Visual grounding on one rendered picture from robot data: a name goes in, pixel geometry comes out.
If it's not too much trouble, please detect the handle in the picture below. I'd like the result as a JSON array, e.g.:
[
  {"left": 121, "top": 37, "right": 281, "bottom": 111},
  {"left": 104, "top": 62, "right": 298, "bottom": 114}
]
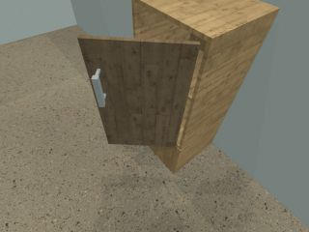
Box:
[{"left": 91, "top": 69, "right": 106, "bottom": 107}]

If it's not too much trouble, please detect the cupboard door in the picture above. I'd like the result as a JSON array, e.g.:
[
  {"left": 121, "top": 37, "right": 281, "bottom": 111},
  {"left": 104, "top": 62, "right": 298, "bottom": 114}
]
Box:
[{"left": 77, "top": 35, "right": 200, "bottom": 148}]

